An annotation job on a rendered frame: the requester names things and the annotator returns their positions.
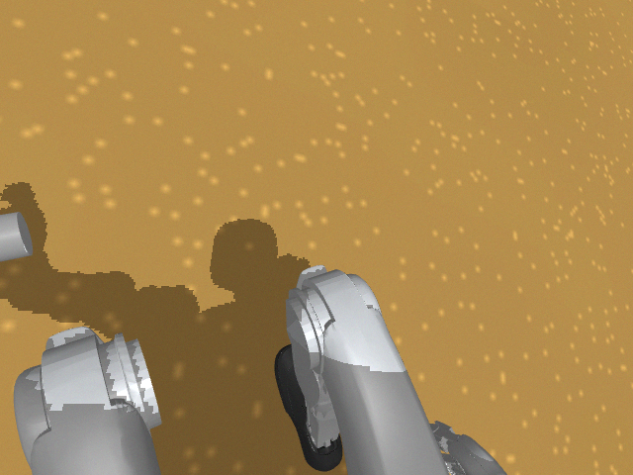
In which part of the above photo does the right robot hand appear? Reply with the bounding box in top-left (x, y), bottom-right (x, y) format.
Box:
top-left (430, 421), bottom-right (507, 475)

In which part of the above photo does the can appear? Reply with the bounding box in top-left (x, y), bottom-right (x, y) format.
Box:
top-left (0, 212), bottom-right (33, 262)

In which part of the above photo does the right robot foot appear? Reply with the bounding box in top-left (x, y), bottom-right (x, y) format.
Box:
top-left (274, 344), bottom-right (342, 472)

